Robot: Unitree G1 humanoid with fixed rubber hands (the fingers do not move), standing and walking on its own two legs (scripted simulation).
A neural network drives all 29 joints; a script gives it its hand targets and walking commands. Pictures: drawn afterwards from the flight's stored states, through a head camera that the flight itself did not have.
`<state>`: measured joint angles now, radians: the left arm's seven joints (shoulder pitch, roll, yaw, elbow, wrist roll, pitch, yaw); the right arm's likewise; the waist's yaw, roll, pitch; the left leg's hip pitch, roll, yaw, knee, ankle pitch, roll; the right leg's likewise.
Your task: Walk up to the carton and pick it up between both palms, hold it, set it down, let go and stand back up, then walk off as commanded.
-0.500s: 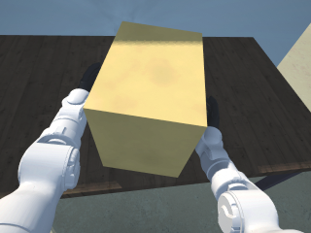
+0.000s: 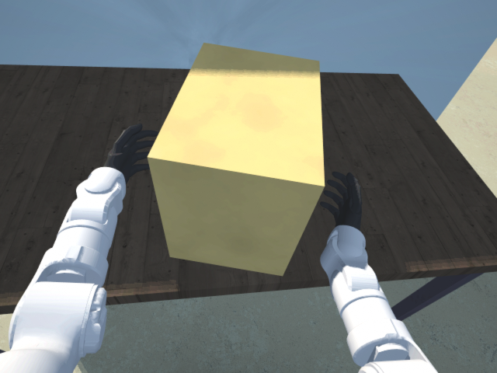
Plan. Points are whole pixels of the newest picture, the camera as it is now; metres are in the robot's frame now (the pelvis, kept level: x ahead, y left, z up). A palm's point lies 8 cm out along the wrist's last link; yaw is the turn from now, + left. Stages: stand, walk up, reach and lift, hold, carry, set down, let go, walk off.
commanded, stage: set down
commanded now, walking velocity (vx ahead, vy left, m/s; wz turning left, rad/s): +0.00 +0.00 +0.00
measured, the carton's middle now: (243, 160) +0.47 -0.02 +0.06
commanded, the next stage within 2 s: none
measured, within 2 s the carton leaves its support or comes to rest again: neither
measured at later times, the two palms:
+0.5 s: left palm (75, 223) +0.33 +0.24 +0.07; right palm (360, 260) +0.25 -0.18 +0.06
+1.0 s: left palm (54, 280) +0.25 +0.25 +0.06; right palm (384, 298) +0.20 -0.20 +0.05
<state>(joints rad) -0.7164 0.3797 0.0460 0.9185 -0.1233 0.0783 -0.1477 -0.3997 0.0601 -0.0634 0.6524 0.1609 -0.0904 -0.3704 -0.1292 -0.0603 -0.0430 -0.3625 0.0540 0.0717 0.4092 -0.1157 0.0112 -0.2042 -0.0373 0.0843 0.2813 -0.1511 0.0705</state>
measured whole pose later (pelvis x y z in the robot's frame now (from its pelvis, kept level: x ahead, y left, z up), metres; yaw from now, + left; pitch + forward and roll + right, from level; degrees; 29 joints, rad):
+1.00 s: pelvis +0.00 +0.00 +0.00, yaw +0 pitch -7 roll -2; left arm 0.05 0.50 0.03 0.05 -0.29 0.24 -0.17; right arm 0.29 0.06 -0.06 -0.19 0.16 0.31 -0.38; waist 0.02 -0.05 0.08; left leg -0.15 0.05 0.07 0.41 -0.14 0.01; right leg 0.00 -0.04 0.08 0.28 -0.18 0.07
